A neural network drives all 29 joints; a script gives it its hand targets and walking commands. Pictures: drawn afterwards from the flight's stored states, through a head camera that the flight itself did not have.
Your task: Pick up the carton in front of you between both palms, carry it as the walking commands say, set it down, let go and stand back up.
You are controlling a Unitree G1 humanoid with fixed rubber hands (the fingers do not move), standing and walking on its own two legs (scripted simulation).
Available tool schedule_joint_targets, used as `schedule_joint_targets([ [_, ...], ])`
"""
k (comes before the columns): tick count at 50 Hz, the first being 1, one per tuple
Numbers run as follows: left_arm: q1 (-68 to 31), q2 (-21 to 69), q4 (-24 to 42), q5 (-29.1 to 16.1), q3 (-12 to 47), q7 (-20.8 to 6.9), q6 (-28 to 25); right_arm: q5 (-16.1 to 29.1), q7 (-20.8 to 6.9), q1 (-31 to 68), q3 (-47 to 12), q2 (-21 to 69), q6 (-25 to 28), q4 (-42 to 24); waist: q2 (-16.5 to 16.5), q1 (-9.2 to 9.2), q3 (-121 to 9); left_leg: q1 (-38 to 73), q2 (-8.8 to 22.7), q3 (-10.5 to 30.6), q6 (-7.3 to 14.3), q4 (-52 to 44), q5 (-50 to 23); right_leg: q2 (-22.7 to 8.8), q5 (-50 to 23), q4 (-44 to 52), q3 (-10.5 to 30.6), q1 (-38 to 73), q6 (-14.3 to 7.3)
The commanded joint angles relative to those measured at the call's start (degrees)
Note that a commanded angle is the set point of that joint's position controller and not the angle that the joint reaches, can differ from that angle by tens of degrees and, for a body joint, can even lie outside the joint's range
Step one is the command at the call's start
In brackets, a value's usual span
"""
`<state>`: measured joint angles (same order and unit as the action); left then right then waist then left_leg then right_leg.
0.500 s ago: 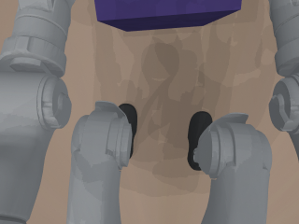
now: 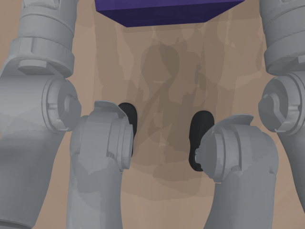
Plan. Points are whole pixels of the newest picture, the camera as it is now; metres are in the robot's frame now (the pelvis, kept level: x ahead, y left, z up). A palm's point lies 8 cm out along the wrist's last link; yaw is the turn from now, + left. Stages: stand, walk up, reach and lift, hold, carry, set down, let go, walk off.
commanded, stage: reach and lift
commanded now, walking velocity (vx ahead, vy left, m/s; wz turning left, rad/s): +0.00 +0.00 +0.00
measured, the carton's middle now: out of the picture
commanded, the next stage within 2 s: none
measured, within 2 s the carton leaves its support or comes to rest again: leaves its support in 0.22 s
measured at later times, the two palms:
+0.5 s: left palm out of the picture +0.52 +0.19 -0.01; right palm out of the picture +0.54 -0.11 -0.01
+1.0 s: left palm out of the picture +0.49 +0.18 +0.12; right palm out of the picture +0.50 -0.12 +0.12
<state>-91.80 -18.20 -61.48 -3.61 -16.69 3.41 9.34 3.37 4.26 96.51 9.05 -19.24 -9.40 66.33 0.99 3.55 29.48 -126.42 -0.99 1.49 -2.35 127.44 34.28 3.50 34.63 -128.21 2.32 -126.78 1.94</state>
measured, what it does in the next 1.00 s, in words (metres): rises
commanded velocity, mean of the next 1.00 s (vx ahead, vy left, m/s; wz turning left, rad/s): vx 0.00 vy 0.00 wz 0.00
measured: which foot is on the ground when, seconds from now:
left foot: down 0.00-1.00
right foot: down 0.00-1.00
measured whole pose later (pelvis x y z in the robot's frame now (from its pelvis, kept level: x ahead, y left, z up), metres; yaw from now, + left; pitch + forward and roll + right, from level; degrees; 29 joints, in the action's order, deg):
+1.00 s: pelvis +0.01 +0.00 +0.17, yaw +0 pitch +42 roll +0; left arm -57.5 1.1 -33.9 13.3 -28.3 2.1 25.7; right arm -13.6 1.5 58.2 26.1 1.4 -25.7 35.2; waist 0.8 1.5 -10.3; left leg -108.2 -3.0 3.7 -2.6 92.5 26.7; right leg 3.7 27.6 -92.9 3.6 -107.7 2.5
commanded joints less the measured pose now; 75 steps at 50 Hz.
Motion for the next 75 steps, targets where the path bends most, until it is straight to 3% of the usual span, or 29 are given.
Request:
schedule_joint_targets([
  [1,-27.7,51.5,8.4,-2.3,14.8,-17.6,3.5,2.2,-15.6,22.4,-10.3,53.7,-2.7,-8.5,2.9,2.07,-61.2,24.7,-4.4,-6.2,1.6,-9.1,-15.6,3.5,-13.5,8.5,-6.3,27.1,-2.8],
  [6,-29.9,55.2,15.9,-6.4,20.7,-18.5,4.9,6.1,-15.5,24.2,-15.2,58.5,-3.6,-15.3,2.0,2.57,-74.7,30.8,-4.5,-6.4,1.6,-7.9,-23.3,3.9,-20.9,7.4,-6.5,33.3,-3.0],
  [12,-31.7,62.6,31.2,-11.5,27.9,-15.6,7.1,10.2,-12.9,29.7,-23.0,67.2,-5.3,-34.2,1.0,2.85,-120.9,53.6,-5.8,-6.2,0.9,-8.4,-44.7,5.2,-37.6,8.5,-7.7,47.3,-1.7],
  [15,-29.4,66.7,35.2,-10.0,29.6,-14.3,9.1,8.6,-11.5,28.9,-24.3,70.2,-7.1,-40.3,1.6,1.69,-132.7,53.3,-6.9,-7.3,0.4,-11.0,-43.2,5.9,-39.3,11.5,-7.4,53.5,-1.3],
  [17,-26.1,68.0,33.4,-8.1,29.3,-13.8,10.2,6.5,-11.3,25.1,-23.4,70.7,-8.3,-38.4,0.9,1.01,-126.5,51.3,-7.4,-7.3,0.3,-13.9,-38.9,6.0,-35.4,14.2,-7.4,50.6,-1.1],
  [19,-22.7,70.1,28.3,-5.6,26.9,-14.2,10.9,3.7,-12.0,19.6,-20.1,71.5,-9.4,-32.0,0.0,0.01,-112.8,45.9,-7.6,-7.4,0.0,-16.9,-33.5,6.1,-30.1,16.9,-7.8,43.4,-0.6],
  [23,-17.4,71.4,17.0,3.0,16.4,-15.8,12.1,-4.8,-14.0,13.0,-8.3,72.4,-10.6,-19.9,0.6,-0.62,-86.7,31.4,-7.7,-7.6,0.3,-24.2,-15.4,6.1,-13.5,24.5,-7.9,31.0,-1.1],
  [29,-15.7,70.3,12.0,10.9,6.8,-16.5,12.7,-11.7,-15.6,12.2,1.1,70.8,-11.2,-15.0,-0.2,-0.11,-81.9,31.9,-7.9,-7.3,1.3,-31.8,-7.6,6.5,-5.5,31.8,-8.0,28.8,-1.9],
  [33,-16.6,71.8,13.6,11.2,7.2,-16.9,13.2,-11.8,-16.1,13.4,0.5,72.1,-11.8,-17.0,0.1,-0.19,-87.9,35.9,-7.9,-7.3,1.3,-35.1,-7.6,6.6,-5.9,35.0,-7.9,33.8,-1.7],
  [39,-16.3,77.0,19.9,7.5,14.4,-18.0,15.1,-8.8,-17.0,12.7,-6.1,76.4,-13.6,-23.8,-0.5,-0.89,-102.3,46.3,-8.1,-7.6,0.6,-38.3,-13.8,6.7,-11.5,38.5,-8.2,43.2,-1.2],
  [44,-10.9,80.4,23.5,4.9,19.8,-18.6,16.4,-6.2,-17.9,7.5,-11.8,80.2,-15.1,-27.9,-0.7,-1.16,-106.9,53.5,-8.2,-7.1,0.2,-41.1,-19.7,6.7,-16.8,41.5,-7.7,48.9,-0.8],
  [50,-1.4,82.4,24.0,5.0,22.2,-18.5,16.1,-5.3,-18.1,-1.5,-15.0,83.4,-15.0,-29.3,0.1,-0.92,-101.2,56.6,-8.4,-5.9,0.3,-45.8,-22.8,6.7,-20.4,46.3,-6.3,54.0,-0.2],
  [59,9.8,83.7,22.4,7.0,22.1,-18.0,14.2,-7.4,-17.0,-12.6,-15.1,85.0,-13.2,-28.7,0.2,-1.28,-90.1,62.9,-8.6,-3.7,0.7,-54.9,-22.3,6.6,-20.3,55.9,-3.9,61.8,-0.4],
  [75,26.1,86.3,25.4,8.5,26.3,-18.2,13.3,-8.4,-17.4,-29.2,-19.8,87.3,-12.5,-32.7,-0.9,-2.14,-77.4,84.1,-7.1,-0.2,1.7,-73.4,-24.4,5.1,-23.1,74.5,-0.3,82.9,-1.4],
])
